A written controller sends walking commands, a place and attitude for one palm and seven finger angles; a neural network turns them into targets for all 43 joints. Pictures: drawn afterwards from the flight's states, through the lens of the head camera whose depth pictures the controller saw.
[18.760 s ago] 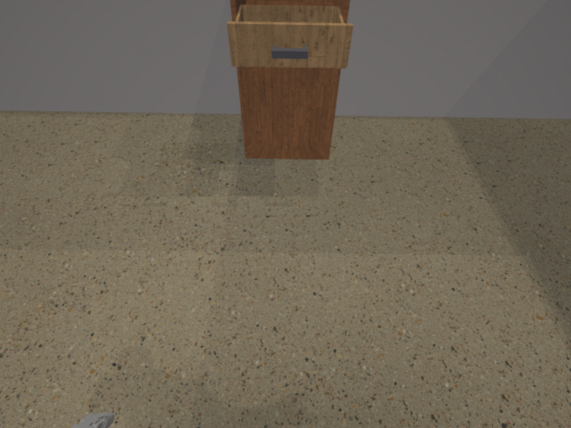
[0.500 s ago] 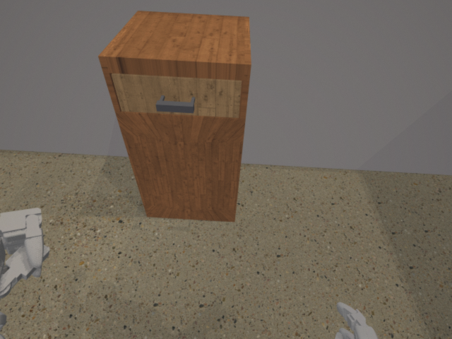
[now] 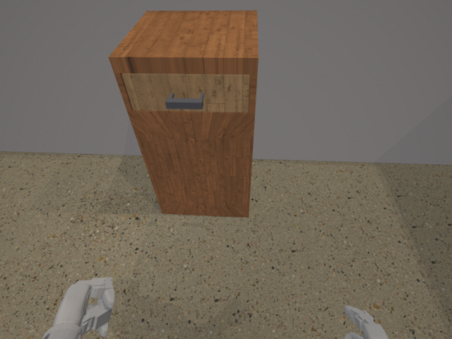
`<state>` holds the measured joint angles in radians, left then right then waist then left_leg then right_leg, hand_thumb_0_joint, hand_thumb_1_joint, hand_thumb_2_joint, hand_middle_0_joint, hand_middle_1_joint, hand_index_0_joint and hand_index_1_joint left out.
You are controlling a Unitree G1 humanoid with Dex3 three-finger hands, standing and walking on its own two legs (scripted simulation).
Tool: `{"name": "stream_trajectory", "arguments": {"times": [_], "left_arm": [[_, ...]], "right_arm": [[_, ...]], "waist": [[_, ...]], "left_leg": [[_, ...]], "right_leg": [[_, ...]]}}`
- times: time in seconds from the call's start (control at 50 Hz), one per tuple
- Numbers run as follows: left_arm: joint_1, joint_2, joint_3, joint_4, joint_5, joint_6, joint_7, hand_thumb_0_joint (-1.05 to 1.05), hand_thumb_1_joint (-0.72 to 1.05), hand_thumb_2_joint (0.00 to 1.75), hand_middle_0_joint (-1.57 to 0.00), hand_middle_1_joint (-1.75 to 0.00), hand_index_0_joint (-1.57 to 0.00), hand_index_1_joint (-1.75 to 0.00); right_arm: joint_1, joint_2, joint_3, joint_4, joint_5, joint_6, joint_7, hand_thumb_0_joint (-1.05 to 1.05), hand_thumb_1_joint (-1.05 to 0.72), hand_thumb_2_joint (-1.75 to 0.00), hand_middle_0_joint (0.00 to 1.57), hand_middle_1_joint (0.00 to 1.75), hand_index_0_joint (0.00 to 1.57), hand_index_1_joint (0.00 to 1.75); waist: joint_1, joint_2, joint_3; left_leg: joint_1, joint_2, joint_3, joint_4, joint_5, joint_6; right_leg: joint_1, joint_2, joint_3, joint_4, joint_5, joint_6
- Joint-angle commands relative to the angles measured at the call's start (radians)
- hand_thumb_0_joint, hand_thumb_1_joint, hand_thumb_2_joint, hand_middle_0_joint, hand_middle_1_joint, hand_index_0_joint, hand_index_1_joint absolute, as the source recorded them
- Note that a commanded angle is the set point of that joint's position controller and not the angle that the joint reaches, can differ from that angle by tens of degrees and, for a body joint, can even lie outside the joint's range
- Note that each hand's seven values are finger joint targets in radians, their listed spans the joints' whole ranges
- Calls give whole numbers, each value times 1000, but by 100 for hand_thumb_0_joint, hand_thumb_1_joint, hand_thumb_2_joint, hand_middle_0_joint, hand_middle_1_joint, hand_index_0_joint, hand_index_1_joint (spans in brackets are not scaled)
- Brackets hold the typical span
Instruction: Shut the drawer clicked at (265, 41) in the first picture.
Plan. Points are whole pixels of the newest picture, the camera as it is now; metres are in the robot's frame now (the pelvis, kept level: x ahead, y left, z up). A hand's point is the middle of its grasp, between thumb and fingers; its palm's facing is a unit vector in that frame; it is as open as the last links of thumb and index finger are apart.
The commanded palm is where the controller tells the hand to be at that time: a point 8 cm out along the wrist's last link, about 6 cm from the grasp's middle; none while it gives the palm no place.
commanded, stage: let the arm hang, fingers relaxed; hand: left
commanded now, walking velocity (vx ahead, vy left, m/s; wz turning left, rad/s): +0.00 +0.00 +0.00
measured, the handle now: (185, 99) +0.83 +0.19 -0.02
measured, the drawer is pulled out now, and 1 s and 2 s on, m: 0.00 0.00 0.00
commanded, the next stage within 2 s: look to check the result in 0.94 s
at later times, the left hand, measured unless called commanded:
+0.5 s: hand out of the picture -0.08 +0.18 -0.16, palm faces +0.04 -0.97 -0.22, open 6.2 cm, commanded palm none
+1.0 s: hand out of the picture -0.02 +0.15 -0.16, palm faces +0.05 -0.98 -0.18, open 7.3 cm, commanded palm none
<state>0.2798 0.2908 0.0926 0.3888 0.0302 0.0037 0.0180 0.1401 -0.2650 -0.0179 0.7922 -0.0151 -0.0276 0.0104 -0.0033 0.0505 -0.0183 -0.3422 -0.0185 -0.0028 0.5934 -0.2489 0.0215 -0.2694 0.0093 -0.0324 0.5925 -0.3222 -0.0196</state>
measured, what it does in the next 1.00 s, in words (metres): stands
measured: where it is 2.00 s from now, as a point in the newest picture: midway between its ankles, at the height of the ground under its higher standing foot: outside the picture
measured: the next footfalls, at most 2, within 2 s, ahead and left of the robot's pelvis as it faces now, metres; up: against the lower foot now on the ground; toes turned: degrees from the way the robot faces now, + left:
none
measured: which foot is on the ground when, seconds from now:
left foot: down 0.00-1.00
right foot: down 0.00-1.00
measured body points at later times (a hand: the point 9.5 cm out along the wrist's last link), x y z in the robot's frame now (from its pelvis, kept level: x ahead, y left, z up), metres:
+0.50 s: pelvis -0.02 +0.00 +0.01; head +0.00 +0.00 +0.46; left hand -0.08 +0.24 -0.14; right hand -0.06 -0.21 -0.15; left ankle +0.04 +0.11 -0.73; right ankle +0.00 -0.11 -0.73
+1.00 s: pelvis -0.01 -0.01 +0.01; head +0.00 -0.01 +0.46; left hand -0.03 +0.21 -0.15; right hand -0.04 -0.21 -0.15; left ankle +0.04 +0.11 -0.73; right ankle +0.00 -0.11 -0.73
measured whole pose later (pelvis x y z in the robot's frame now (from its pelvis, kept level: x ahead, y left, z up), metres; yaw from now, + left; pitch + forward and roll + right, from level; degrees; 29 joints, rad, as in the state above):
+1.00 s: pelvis -0.01 -0.01 +0.01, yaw +0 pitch -1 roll +0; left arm 0.31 0.12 0.02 1.13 0.01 0.00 0.03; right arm 0.33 -0.10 -0.02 1.11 -0.02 0.01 -0.04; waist -0.01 0.02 0.04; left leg -0.26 0.00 -0.01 0.45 -0.17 0.01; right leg -0.19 0.02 -0.04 0.46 -0.24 -0.03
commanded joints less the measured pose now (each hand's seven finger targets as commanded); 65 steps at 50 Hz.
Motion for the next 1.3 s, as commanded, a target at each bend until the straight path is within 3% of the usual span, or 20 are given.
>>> {"name": "stream_trajectory", "arguments": {"times": [0.0, 0.06, 0.12, 0.2, 0.22, 0.3, 0.42, 0.74, 1.0, 1.1, 1.22, 1.28], "left_arm": [[-15, 64, -31, 197, -2, 3, -2, 0, 90, 90, -104, -121, -104, -121], [-7, 54, -46, 373, -10, 6, 2, 0, 90, 90, -92, -108, -92, -108], [34, 39, -49, 504, -16, -2, 4, 0, 90, 90, -80, -95, -80, -95], [60, 14, -56, 610, -19, -4, 2, 0, 90, 90, -64, -78, -64, -78], [67, 15, -59, 628, -19, -6, 4, 0, 90, 90, -60, -73, -60, -73], [91, -8, -70, 692, -21, -5, 8, 0, 90, 90, -44, -56, -44, -56], [132, -27, -69, 734, -20, -4, 16, 0, 90, 90, -20, -30, -20, -30], [125, -85, -57, 729, -16, -7, 23, 0, 90, 90, -20, -30, -20, -30], [106, -84, -60, 729, -21, -17, 22, 0, 90, 90, -20, -30, -20, -30], [101, -79, -61, 738, -24, -16, 23, 0, 90, 90, -20, -30, -20, -30], [101, -69, -61, 742, -23, -20, 25, 0, 90, 90, -20, -30, -20, -30], [95, -74, -64, 745, -25, -20, 26, 0, 90, 90, -20, -30, -20, -30]], "right_arm": [[32, -79, -20, -18, -17, 20, -16, 0, -90, -90, 20, 30, 20, 30], [42, -65, -4, 51, -15, 28, -23, 0, -90, -90, 20, 30, 20, 30], [88, -46, -3, 114, -10, 32, -33, 0, -90, -90, 20, 30, 20, 30], [163, -17, -7, 187, -7, 35, -41, 0, -90, -90, 20, 30, 20, 30], [180, -22, -8, 196, -4, 37, -42, 0, -90, -90, 20, 30, 20, 30], [235, -2, -10, 249, -2, 42, -45, 0, -90, -90, 20, 30, 20, 30], [276, 27, -12, 287, -2, 44, -46, 0, -90, -90, 20, 30, 20, 30], [283, 88, -15, 303, -7, 35, -50, 0, -90, -90, 20, 30, 20, 30], [271, 81, -14, 308, -3, 29, -54, 0, -90, -90, 20, 30, 20, 30], [265, 76, -11, 316, -1, 29, -56, 0, -90, -90, 20, 30, 20, 30], [257, 68, -12, 318, 1, 28, -56, 0, -90, -90, 20, 30, 20, 30], [246, 72, -10, 323, 0, 30, -56, 0, -90, -90, 20, 30, 20, 30]], "waist": [[-10, -97, 11], [8, 58, 51], [12, 104, 28], [4, 85, 21], [4, 19, 30], [-4, -25, 81], [-3, -48, 109], [-2, -18, 158], [-6, -44, 107], [-6, -27, 105], [-5, -51, 89], [-6, -44, 110]], "left_leg": [[72, 76, -100, -90, 172, 25], [27, 98, -141, -194, 84, 31], [55, 97, -134, -210, 45, 27], [77, 102, -135, -243, -32, 28], [87, 106, -136, -236, -11, 29], [95, 103, -132, -250, -53, 30], [87, 95, -117, -248, -69, 31], [52, 89, -112, -255, -63, 27], [120, 93, -83, -222, 68, 19], [132, 98, -84, -227, 86, 18], [154, 100, -68, -210, 138, 13], [157, 95, -65, -209, 135, 10]], "right_leg": [[-23, -116, 113, -153, 153, -48], [36, -79, 101, -184, 38, -32], [73, -82, 104, -226, 47, -40], [71, -83, 91, -255, 20, -47], [67, -80, 88, -261, 28, -46], [16, -83, 86, -281, -31, -47], [-20, -84, 88, -280, -85, -47], [-47, -81, 84, -263, -66, -42], [-8, -91, 100, -275, 28, -45], [7, -89, 94, -273, 44, -44], [29, -96, 97, -282, 88, -42], [20, -99, 99, -292, 90, -42]]}}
